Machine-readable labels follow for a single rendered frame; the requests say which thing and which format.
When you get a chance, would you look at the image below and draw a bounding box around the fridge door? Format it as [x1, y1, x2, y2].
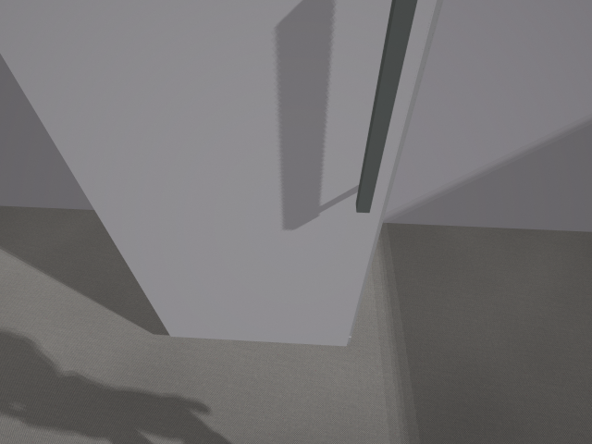
[0, 0, 437, 346]

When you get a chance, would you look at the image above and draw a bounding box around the handle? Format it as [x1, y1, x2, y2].
[356, 0, 417, 213]

